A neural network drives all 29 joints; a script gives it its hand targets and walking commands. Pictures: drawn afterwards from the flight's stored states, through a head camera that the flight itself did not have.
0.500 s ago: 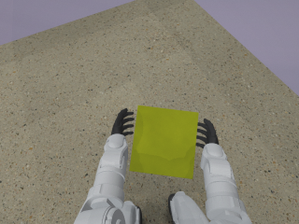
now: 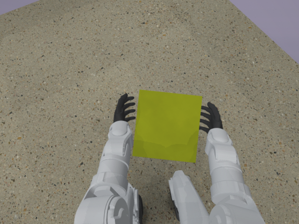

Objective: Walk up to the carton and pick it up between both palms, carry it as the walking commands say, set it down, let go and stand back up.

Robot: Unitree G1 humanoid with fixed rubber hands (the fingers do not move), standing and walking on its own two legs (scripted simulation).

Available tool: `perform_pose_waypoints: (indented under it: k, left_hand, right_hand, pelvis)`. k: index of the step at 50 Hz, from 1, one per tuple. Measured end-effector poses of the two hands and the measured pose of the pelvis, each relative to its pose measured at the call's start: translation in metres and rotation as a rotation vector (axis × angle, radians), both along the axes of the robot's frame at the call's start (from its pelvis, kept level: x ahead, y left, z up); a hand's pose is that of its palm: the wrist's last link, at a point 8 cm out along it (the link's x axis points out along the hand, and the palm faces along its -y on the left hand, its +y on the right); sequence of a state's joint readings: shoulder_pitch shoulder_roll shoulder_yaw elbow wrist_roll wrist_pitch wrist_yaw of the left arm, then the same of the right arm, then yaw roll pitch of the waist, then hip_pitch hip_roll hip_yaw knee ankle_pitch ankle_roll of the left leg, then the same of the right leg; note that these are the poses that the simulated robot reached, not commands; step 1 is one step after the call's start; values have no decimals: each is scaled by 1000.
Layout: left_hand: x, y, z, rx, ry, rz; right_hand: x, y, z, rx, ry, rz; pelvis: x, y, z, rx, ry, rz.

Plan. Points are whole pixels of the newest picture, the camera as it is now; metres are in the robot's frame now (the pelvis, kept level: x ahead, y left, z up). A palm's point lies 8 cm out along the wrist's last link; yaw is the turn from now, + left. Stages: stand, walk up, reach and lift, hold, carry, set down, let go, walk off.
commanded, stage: set down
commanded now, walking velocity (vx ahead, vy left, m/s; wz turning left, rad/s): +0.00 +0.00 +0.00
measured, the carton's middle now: (164, 124) +0.40 -0.08 -0.14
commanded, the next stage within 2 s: none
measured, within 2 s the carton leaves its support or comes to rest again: neither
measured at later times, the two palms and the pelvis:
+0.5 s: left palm (131, 123) +0.42 +0.03 -0.14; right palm (208, 131) +0.35 -0.22 -0.16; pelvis -0.02 -0.01 -0.08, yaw -1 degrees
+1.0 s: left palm (135, 123) +0.45 +0.02 -0.22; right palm (202, 130) +0.38 -0.23 -0.25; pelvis -0.03 -0.01 -0.14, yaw -1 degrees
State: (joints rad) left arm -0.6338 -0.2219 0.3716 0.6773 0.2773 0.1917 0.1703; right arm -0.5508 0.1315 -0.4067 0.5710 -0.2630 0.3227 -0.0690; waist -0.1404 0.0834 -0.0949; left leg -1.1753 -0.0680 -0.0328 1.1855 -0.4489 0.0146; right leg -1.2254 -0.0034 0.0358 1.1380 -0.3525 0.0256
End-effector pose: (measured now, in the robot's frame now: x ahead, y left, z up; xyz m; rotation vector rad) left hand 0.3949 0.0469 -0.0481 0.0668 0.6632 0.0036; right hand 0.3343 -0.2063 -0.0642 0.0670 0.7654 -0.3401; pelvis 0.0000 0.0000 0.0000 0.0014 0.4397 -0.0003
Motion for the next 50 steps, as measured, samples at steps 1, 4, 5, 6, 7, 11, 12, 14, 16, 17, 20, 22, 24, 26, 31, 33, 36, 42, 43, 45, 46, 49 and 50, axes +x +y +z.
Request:
perform_pose_waypoints:
  k: [1, 4, 5, 6, 7, 11, 12, 14, 16, 17, 20, 22, 24, 26, 31, 33, 36, 42, 43, 45, 46, 49, 50]
  left_hand:
    - [1, 0, -4, 0, 1, 3]
    - [3, 0, -15, 1, 1, 10]
    - [4, 0, -19, 1, 1, 12]
    - [5, 0, -22, 2, 1, 14]
    - [6, -1, -26, 2, 0, 16]
    - [9, -3, -42, 4, -1, 21]
    - [10, -4, -45, 4, -2, 22]
    - [11, -6, -53, 5, -2, 23]
    - [13, -8, -60, 7, -3, 23]
    - [14, -10, -64, 9, -3, 23]
    - [16, -13, -74, 12, -1, 20]
    - [19, -16, -81, 16, 0, 18]
    - [21, -18, -88, 20, 1, 15]
    - [25, -20, -94, 24, 2, 12]
    - [35, -25, -108, 33, 2, 1]
    - [38, -26, -113, 34, 2, -3]
    - [43, -28, -122, 31, 1, -5]
    - [47, -30, -144, 22, 3, 1]
    - [48, -30, -148, 21, 5, 3]
    - [48, -30, -156, 19, 8, 7]
    - [49, -30, -159, 19, 9, 9]
    - [50, -29, -170, 21, 10, 13]
    - [51, -29, -174, 21, 10, 14]
  right_hand:
    - [1, 0, -4, 0, 0, 2]
    - [4, 0, -14, 2, 1, 5]
    - [5, 0, -18, 2, 1, 7]
    - [6, 0, -22, 2, 1, 8]
    - [6, 0, -26, 2, 1, 10]
    - [9, -2, -41, 0, 0, 14]
    - [10, -3, -45, -1, 1, 14]
    - [11, -5, -53, -2, 1, 14]
    - [12, -7, -61, -4, 3, 14]
    - [13, -8, -65, -5, 4, 13]
    - [15, -11, -77, -7, 8, 9]
    - [17, -13, -84, -10, 12, 7]
    - [19, -15, -92, -13, 16, 4]
    - [22, -16, -99, -16, 20, 1]
    - [30, -19, -117, -23, 28, -5]
    - [33, -20, -123, -25, 29, -5]
    - [37, -22, -133, -26, 29, -5]
    - [43, -25, -154, -26, 33, 3]
    - [43, -25, -158, -26, 34, 5]
    - [45, -25, -165, -24, 37, 9]
    - [45, -25, -169, -24, 39, 11]
    - [48, -25, -179, -24, 42, 18]
    - [49, -25, -183, -24, 42, 21]
  pelvis:
    - [0, 0, -3, 0, 8, 1]
    - [0, -2, -11, 1, 33, 4]
    - [-1, -2, -14, 1, 41, 6]
    - [-1, -3, -17, 1, 49, 7]
    - [-2, -4, -21, 1, 56, 8]
    - [-5, -6, -35, 3, 82, 11]
    - [-6, -7, -38, 4, 87, 11]
    - [-8, -8, -45, 5, 96, 11]
    - [-10, -9, -53, 7, 104, 7]
    - [-12, -10, -56, 8, 107, 5]
    - [-16, -11, -66, 12, 113, -4]
    - [-18, -12, -73, 15, 116, -15]
    - [-21, -12, -79, 18, 119, -27]
    - [-23, -11, -84, 21, 123, -37]
    - [-25, -10, -96, 28, 140, -48]
    - [-25, -10, -100, 31, 151, -48]
    - [-24, -10, -107, 34, 170, -47]
    - [-23, -10, -121, 37, 203, -44]
    - [-23, -10, -123, 37, 207, -44]
    - [-24, -11, -128, 37, 213, -43]
    - [-24, -11, -130, 37, 215, -42]
    - [-26, -11, -138, 37, 220, -40]
    - [-27, -11, -140, 37, 221, -39]
